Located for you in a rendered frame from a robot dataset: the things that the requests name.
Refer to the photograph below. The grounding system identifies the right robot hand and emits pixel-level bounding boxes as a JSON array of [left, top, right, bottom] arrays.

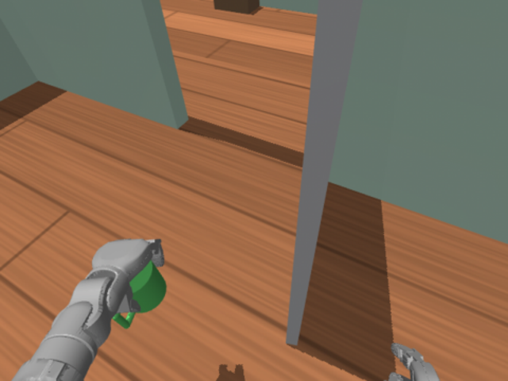
[[384, 343, 440, 381]]

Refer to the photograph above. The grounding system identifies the left robot arm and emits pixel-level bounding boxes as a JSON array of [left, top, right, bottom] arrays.
[[11, 265, 129, 381]]

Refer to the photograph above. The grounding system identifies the left robot hand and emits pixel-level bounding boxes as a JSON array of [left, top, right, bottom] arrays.
[[92, 239, 164, 314]]

